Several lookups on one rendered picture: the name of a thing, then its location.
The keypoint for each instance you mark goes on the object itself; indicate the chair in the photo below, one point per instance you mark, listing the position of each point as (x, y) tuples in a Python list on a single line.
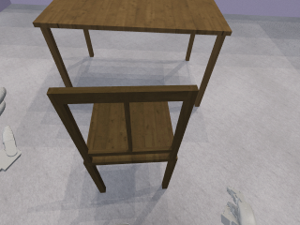
[(129, 124)]

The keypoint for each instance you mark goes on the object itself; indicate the robot left hand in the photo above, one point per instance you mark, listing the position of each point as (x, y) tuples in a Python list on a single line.
[(11, 154)]

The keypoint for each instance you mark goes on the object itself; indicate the table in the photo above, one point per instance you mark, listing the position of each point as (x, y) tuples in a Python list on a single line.
[(192, 17)]

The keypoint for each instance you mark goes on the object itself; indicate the robot right hand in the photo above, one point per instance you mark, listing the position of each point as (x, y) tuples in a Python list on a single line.
[(242, 212)]

